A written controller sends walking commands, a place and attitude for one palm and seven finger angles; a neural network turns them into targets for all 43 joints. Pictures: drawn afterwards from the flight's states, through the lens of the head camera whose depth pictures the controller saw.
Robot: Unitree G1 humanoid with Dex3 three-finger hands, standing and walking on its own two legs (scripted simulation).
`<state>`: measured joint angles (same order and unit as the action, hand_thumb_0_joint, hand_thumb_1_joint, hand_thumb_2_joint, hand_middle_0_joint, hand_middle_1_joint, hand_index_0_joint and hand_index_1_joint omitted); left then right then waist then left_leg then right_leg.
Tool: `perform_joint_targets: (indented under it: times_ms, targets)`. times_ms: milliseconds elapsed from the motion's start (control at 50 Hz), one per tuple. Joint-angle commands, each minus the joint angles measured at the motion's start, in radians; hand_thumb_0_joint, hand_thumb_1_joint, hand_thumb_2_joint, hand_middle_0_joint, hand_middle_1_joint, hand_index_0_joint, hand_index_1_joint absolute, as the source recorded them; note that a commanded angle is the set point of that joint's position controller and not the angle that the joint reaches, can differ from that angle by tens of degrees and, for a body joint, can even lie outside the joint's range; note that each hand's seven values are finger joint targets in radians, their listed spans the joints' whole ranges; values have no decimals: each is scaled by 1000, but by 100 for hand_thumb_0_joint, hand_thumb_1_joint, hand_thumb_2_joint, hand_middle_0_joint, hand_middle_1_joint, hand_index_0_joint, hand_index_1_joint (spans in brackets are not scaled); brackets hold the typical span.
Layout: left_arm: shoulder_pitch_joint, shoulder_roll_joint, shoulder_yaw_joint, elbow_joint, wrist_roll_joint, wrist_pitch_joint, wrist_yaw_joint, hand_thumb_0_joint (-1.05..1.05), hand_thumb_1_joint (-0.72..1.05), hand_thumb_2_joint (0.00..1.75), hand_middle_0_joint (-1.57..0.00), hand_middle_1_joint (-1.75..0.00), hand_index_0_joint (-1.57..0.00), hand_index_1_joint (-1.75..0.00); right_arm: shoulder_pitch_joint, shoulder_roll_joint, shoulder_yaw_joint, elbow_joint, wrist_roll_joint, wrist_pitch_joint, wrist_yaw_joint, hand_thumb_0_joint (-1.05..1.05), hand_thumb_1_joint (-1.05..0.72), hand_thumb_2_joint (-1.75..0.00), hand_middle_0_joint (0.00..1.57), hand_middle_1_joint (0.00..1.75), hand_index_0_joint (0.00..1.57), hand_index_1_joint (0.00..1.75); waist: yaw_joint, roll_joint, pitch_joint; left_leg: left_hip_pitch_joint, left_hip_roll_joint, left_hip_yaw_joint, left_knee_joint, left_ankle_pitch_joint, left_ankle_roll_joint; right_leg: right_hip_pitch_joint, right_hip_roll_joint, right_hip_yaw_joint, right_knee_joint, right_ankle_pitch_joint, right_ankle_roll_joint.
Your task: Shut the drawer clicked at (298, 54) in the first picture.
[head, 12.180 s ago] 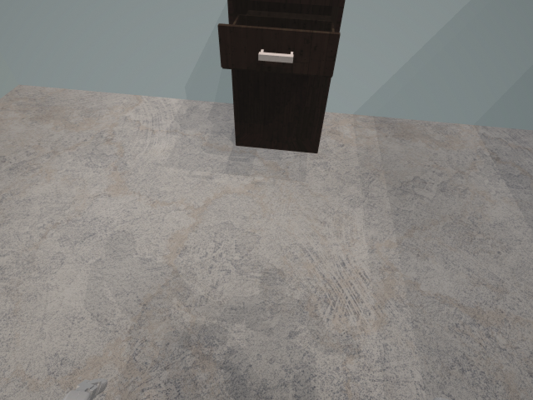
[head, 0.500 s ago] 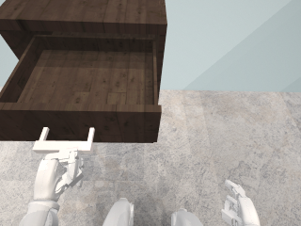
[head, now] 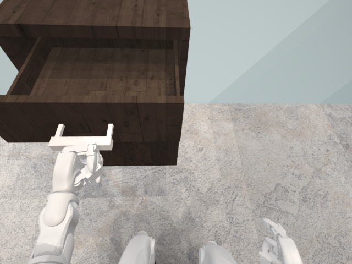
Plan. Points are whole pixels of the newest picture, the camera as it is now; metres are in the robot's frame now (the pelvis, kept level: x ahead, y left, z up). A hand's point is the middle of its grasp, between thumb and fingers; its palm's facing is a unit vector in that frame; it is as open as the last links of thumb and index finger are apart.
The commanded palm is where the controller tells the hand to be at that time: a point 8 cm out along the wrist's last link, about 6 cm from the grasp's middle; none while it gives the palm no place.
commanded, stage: push the drawer shut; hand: left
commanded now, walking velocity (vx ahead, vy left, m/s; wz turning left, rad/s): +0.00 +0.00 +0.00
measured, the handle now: (84, 135) +0.39 +0.23 +0.04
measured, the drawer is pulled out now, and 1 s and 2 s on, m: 0.22 0.10 0.00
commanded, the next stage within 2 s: none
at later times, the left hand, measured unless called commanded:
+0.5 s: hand (102, 144) +0.37 +0.18 +0.04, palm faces +0.07 -1.00 -0.04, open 3.0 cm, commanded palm +0.36 +0.23 +0.04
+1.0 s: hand (108, 120) +0.43 +0.18 +0.04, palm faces +0.09 -1.00 -0.05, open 3.3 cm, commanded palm +0.42 +0.23 +0.04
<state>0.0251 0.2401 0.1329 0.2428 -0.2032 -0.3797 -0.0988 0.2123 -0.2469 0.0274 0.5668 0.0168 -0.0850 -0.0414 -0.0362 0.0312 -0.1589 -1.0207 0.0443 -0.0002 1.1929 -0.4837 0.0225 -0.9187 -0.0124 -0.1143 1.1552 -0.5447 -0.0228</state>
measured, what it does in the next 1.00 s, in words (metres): stands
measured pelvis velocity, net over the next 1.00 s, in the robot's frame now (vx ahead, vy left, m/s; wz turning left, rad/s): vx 0.00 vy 0.00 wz -0.02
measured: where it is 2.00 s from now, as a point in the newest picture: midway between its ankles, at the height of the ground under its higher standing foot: outside the picture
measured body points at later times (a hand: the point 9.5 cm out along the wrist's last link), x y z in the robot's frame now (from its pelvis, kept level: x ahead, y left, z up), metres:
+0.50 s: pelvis +0.01 +0.00 +0.00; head +0.10 +0.02 +0.44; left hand +0.36 +0.24 +0.04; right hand +0.14 -0.25 -0.10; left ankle +0.05 +0.10 -0.64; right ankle +0.01 -0.11 -0.64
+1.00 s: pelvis +0.00 +0.00 +0.00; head +0.11 +0.01 +0.44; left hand +0.42 +0.24 +0.05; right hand +0.08 -0.27 -0.12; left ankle +0.05 +0.10 -0.64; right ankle +0.01 -0.11 -0.64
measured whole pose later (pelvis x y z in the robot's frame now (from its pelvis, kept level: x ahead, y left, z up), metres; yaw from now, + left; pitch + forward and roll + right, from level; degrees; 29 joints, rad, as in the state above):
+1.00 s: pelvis +0.00 +0.00 +0.00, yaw -1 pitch +20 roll -2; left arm -0.50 0.32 0.28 0.81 -0.15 -0.47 -0.11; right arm 0.28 -0.26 0.01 0.64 0.01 0.01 -0.02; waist -0.09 0.02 -0.14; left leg -1.06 0.05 0.02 1.18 -0.47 0.02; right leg -0.98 0.00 -0.09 1.15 -0.53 -0.02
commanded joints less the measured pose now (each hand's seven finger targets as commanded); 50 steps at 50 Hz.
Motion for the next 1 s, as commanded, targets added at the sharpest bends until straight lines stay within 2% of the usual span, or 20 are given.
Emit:
perform_joint_targets:
  times_ms: [0, 60, 120, 180, 200, 240, 280, 360, 380, 400, 460, 600, 620, 680, 700, 740, 760, 820, 940, 980]
  targets:
    - [-238, 141, 89, -164, -5, -84, 14, 0, 90, 90, -140, -160, -140, -160, -8, -148, -63, -124, -1, -41, -5, 0, -90, -90, 20, 30, 20, 30, -15, 23, -268, 255, -27, -47, -187, 136, 4, 94, 28, 69, -190, 144, -2]
    - [-261, 112, 63, -156, -1, -94, 16, 0, 90, 90, -140, -160, -140, -160, -1, -146, -64, -124, -3, -34, 4, 0, -90, -90, 20, 30, 20, 30, -16, 40, -283, 293, -24, -49, -196, 172, -1, 92, 27, 62, -185, 178, -3]
    - [-297, 145, 95, -115, 6, -101, 20, 0, 90, 90, -140, -160, -140, -160, 8, -152, -68, -114, -3, -25, 4, 0, -90, -90, 20, 30, 20, 30, -17, 23, -281, 285, -23, -47, -192, 181, 0, 94, 28, 68, -184, 190, -3]
    - [-343, 133, 85, -108, 6, -112, 20, 0, 90, 90, -140, -160, -140, -160, 15, -150, -69, -106, -3, -20, 5, 0, -90, -90, 20, 30, 20, 30, -23, 27, -310, 300, -23, -41, -186, 199, 0, 101, 27, 72, -184, 210, -1]
    - [-350, 158, 107, -94, 7, -114, 22, 0, 90, 90, -140, -160, -140, -160, 22, -155, -70, -103, -6, -17, 4, 0, -90, -90, 20, 30, 20, 30, -23, 25, -306, 296, -22, -45, -185, 208, 1, 98, 29, 68, -178, 216, -2]
    - [-393, 135, 85, -74, 7, -116, 19, 0, 90, 90, -140, -160, -140, -160, 21, -152, -67, -95, -4, -12, 6, 0, -90, -90, 20, 30, 20, 30, -32, 32, -292, 305, -21, -47, -189, 206, -2, 81, 27, 65, -179, 216, -2]
    - [-406, 151, 105, -52, 10, -121, 20, 0, 90, 90, -140, -160, -140, -160, 25, -154, -71, -91, -4, -7, 5, 0, -90, -90, 20, 30, 20, 30, -25, 33, -302, 309, -21, -46, -190, 208, -5, 84, 28, 67, -178, 215, -3]
    - [-482, 152, 100, -22, 11, -122, 14, 0, 90, 90, -140, -160, -140, -160, 38, -157, -71, -78, -4, 1, 2, 0, -90, -90, 20, 30, 20, 30, -35, 38, -329, 324, -20, -47, -181, 229, -3, 82, 27, 70, -175, 235, -1]
    - [-492, 167, 118, -3, 9, -121, 14, 0, 90, 90, -140, -160, -140, -160, 42, -157, -72, -73, -4, 3, 1, 0, -90, -90, 20, 30, 20, 30, -35, 15, -330, 314, -20, -45, -181, 228, -3, 96, 28, 71, -177, 240, 0]
    - [-506, 181, 122, 10, 14, -122, 12, 0, 90, 90, -140, -160, -140, -160, 47, -161, -71, -71, -4, 4, -1, 0, -90, -90, 20, 30, 20, 30, -38, 32, -333, 317, -19, -49, -178, 235, -2, 84, 30, 69, -172, 241, -2]
    - [-569, 159, 102, 37, 17, -123, 10, 0, 90, 90, -140, -160, -140, -160, 52, -158, -71, -62, -3, 9, 0, 0, -90, -90, 20, 30, 20, 30, -45, 42, -338, 341, -17, -53, -182, 226, -6, 62, 29, 67, -175, 228, -1]
    - [-685, 208, 136, 136, 27, -124, 8, 0, 90, 90, -140, -160, -140, -160, 80, -164, -70, -47, -4, 25, -1, 0, -90, -90, 20, 30, 20, 30, -58, 32, -358, 336, -18, -52, -171, 241, -2, 68, 33, 73, -177, 246, 0]
    - [-690, 228, 158, 148, 26, -126, 6, 0, 90, 90, -140, -160, -140, -160, 84, -163, -69, -42, -6, 29, -1, 0, -90, -90, 20, 30, 20, 30, -48, 40, -377, 336, -19, -48, -170, 256, -4, 83, 32, 77, -174, 263, 0]
    - [-726, 191, 123, 168, 28, -129, -1, 0, 90, 90, -140, -160, -140, -160, 91, -159, -70, -41, -5, 35, 5, 0, -90, -90, 20, 30, 20, 30, -57, 55, -383, 353, -18, -46, -169, 271, -5, 78, 32, 77, -178, 276, 0]
    - [-736, 226, 152, 196, 30, -127, 0, 0, 90, 90, -140, -160, -140, -160, 97, -164, -71, -39, -5, 38, 4, 0, -90, -90, 20, 30, 20, 30, -55, 52, -368, 347, -18, -51, -168, 271, -4, 66, 34, 73, -175, 273, -4]
    - [-795, 230, 155, 233, 29, -129, 2, 0, 90, 90, -140, -160, -140, -160, 101, -163, -68, -28, -5, 44, 3, 0, -90, -90, 20, 30, 20, 30, -69, 39, -347, 326, -17, -47, -167, 244, -3, 58, 33, 77, -181, 255, 2]
    - [-795, 252, 176, 251, 30, -133, 2, 0, 90, 90, -140, -160, -140, -160, 105, -165, -68, -27, -7, 45, 3, 0, -90, -90, 20, 30, 20, 30, -61, 20, -354, 305, -19, -46, -166, 235, -1, 80, 34, 83, -182, 253, 2]
    - [-840, 259, 176, 282, 43, -148, 3, 0, 90, 90, -140, -160, -140, -160, 114, -165, -69, -25, -7, 51, 5, 0, -90, -90, 20, 30, 20, 30, -65, 56, -367, 315, -20, -45, -166, 235, -3, 60, 33, 83, -177, 246, 0]
    - [-943, 283, 186, 356, 48, -163, -5, 0, 90, 90, -140, -160, -140, -160, 137, -166, -67, -8, -12, 62, 9, 0, -90, -90, 20, 30, 20, 30, -84, 53, -377, 293, -21, -38, -153, 222, 4, 63, 34, 95, -183, 245, 4]
    - [-953, 306, 209, 374, 50, -166, -8, 0, 90, 90, -140, -160, -140, -160, 148, -170, -70, -6, -13, 66, 10, 0, -90, -90, 20, 30, 20, 30, -81, 55, -396, 294, -21, -36, -149, 232, 4, 70, 35, 97, -179, 251, 4]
